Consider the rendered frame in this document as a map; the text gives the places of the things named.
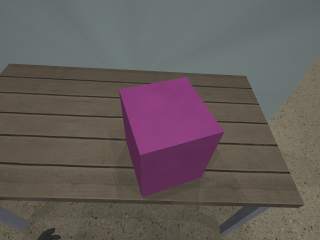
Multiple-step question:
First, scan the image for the carton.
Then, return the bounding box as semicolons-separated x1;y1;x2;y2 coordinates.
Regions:
119;77;224;197

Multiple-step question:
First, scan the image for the table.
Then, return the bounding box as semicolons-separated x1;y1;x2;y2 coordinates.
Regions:
0;63;305;234

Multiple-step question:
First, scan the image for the left robot hand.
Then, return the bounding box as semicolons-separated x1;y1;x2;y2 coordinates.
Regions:
37;228;61;240

